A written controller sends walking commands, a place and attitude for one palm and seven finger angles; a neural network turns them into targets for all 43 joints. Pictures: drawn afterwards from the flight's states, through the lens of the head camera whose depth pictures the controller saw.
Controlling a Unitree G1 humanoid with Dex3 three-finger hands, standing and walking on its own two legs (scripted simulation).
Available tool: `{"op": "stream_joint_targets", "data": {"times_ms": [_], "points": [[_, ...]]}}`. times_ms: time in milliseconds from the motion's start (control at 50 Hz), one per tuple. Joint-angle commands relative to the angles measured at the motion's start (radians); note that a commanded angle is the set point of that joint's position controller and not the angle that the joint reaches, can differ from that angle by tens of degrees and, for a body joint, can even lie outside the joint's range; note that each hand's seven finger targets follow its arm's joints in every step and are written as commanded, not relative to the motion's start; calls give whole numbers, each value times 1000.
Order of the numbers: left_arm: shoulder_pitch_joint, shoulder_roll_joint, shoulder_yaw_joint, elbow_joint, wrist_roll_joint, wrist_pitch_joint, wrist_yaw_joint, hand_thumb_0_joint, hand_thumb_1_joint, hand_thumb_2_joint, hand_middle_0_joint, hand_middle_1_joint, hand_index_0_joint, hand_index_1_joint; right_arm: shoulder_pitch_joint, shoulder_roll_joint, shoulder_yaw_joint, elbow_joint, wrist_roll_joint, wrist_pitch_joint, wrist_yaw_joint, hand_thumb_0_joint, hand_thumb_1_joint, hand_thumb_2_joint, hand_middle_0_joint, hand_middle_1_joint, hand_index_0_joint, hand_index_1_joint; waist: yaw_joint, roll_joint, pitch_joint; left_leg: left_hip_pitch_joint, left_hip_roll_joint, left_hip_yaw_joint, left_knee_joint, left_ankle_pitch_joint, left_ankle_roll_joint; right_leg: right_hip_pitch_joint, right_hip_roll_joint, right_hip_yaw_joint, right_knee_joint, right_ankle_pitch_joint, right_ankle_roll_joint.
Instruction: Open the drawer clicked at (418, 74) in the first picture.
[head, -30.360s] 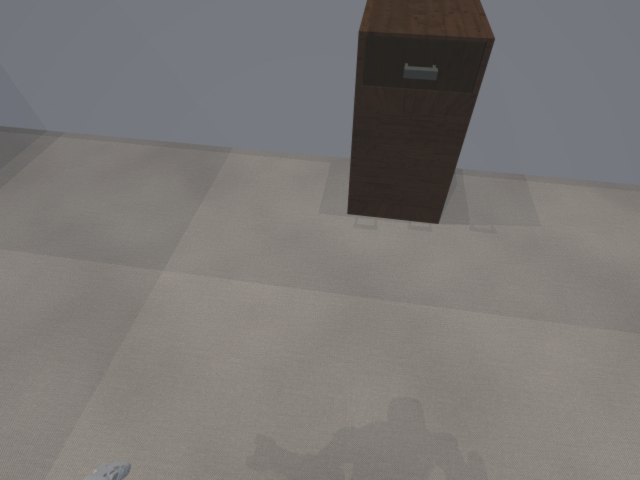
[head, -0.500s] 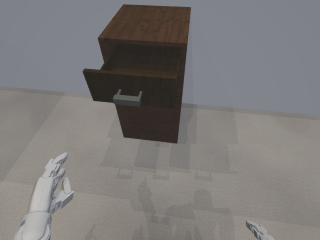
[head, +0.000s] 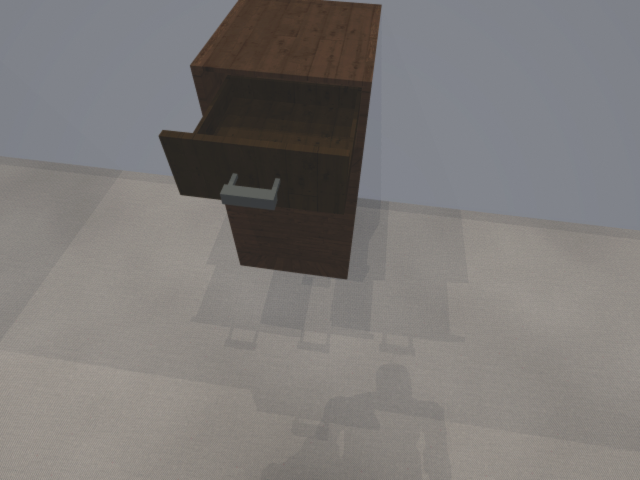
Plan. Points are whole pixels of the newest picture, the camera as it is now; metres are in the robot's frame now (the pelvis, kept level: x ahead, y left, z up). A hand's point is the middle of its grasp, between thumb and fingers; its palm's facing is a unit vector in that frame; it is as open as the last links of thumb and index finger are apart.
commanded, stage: let the arm hang, fingers relaxed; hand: left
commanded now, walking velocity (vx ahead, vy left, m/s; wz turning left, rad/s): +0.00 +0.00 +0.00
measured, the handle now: (252, 188) +0.63 +0.18 -0.07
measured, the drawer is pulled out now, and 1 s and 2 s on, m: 0.25 0.25 0.25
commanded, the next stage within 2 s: look to check the result in 0.48 s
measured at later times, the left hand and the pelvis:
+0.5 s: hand out of the picture +0.00 +0.18 -0.18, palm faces +0.02 -0.98 -0.19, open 7.3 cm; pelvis +0.00 +0.01 +0.00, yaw -1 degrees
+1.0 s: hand out of the picture +0.00 +0.18 -0.18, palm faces +0.02 -0.98 -0.18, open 7.4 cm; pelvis +0.01 +0.01 +0.00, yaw -1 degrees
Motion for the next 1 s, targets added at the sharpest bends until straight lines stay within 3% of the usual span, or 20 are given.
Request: {"op": "stream_joint_targets", "data": {"times_ms": [0,300,360,420,460,980], "points": [[29,82,6,-23,-4,-19,3,0,900,900,-200,-300,-200,-300,55,-83,-12,-17,1,-23,-6,0,-900,-900,200,300,200,300,-6,-6,-16,23,70,-50,-87,57,41,-29,-92,70,-93,53,-33],[42,51,8,2,-1,-21,8,0,900,900,-200,-300,-200,-300,79,-52,-15,16,-1,-25,-6,0,-900,-900,200,300,200,300,-6,8,37,-7,64,-52,-110,-14,41,-67,-89,70,-88,4,-31],[44,50,9,1,-1,-23,9,0,900,900,-200,-300,-200,-300,85,-49,-16,15,-1,-29,-7,0,-900,-900,200,300,200,300,-6,14,5,11,69,-54,-105,21,44,-50,-89,66,-78,36,-30],[49,47,8,2,-1,-24,10,0,900,900,-200,-300,-200,-300,84,-50,-17,14,2,-28,-7,0,-900,-900,200,300,200,300,-6,-12,13,18,70,-50,-96,38,43,-58,-91,65,-79,43,-30],[48,48,9,3,-1,-23,10,0,900,900,-200,-300,-200,-300,86,-48,-15,17,0,-28,-7,0,-900,-900,200,300,200,300,-8,11,13,19,70,-49,-102,33,43,-57,-92,65,-80,42,-29],[49,44,7,14,-2,-27,12,0,900,900,-200,-300,-200,-300,63,-55,-15,22,2,-31,-8,0,-900,-900,200,300,200,300,-8,10,5,49,74,-44,-100,78,40,-47,-96,67,-80,85,-24]]}}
